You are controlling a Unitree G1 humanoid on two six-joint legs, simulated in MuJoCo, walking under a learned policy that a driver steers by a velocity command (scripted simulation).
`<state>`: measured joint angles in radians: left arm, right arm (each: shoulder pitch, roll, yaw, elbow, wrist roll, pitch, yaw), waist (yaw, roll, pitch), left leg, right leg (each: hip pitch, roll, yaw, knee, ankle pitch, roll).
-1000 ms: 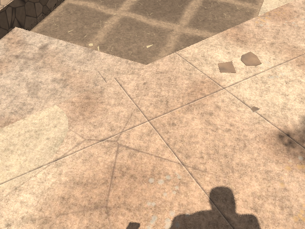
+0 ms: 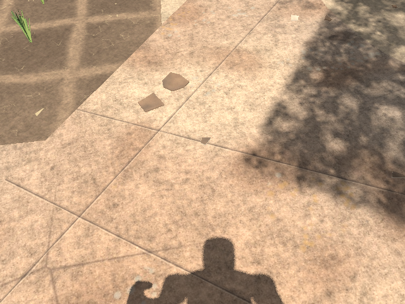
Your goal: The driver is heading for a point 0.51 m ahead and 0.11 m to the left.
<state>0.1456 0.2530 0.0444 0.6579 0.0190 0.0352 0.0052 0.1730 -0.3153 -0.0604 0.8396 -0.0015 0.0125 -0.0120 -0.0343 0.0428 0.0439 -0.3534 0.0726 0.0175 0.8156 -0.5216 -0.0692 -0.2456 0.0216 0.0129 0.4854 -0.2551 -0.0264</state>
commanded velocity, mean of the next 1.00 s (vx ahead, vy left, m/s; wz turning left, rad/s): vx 0.35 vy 0.00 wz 0.05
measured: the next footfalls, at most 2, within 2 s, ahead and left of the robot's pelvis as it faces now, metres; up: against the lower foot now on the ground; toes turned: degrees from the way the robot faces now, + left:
left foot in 0.26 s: +0.03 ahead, +0.12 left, +0.00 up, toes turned +2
right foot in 0.72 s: +0.37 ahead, -0.15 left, +0.00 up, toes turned -2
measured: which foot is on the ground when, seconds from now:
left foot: up 0.00-0.24, down 0.26-0.74, up 0.76-1.00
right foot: down 0.00-0.28, up 0.30-0.70, down 0.72-1.00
